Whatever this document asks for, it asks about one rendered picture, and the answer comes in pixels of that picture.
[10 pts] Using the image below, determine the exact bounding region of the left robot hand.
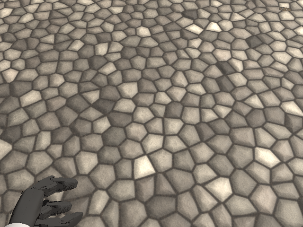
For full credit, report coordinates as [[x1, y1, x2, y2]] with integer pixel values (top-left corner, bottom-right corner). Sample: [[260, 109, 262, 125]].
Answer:
[[9, 175, 83, 227]]

